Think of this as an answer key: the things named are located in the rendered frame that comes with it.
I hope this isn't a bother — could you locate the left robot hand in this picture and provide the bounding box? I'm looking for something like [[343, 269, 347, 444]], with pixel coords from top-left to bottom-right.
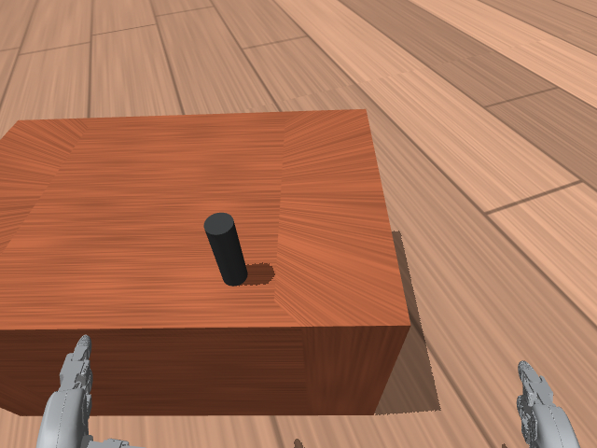
[[36, 335, 145, 448]]

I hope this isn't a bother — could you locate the can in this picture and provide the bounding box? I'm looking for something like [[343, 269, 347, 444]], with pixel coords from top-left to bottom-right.
[[204, 213, 247, 287]]

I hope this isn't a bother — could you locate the right robot hand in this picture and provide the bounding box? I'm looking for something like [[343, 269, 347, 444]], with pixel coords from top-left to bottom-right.
[[517, 360, 580, 448]]

